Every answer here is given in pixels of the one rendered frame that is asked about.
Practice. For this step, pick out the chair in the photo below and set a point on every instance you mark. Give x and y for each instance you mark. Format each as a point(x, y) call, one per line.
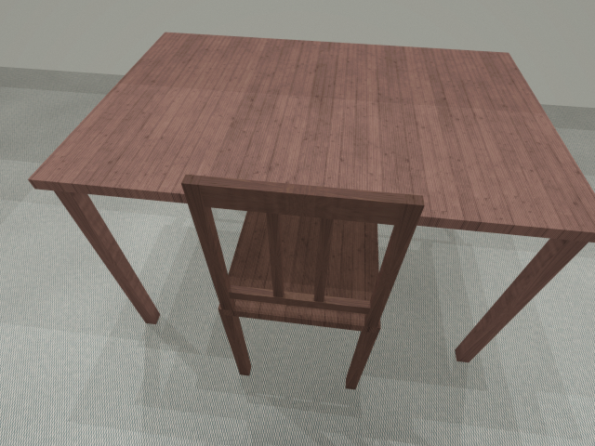
point(306, 255)

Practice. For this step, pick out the table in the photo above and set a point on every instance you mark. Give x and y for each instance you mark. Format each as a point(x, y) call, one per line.
point(460, 127)

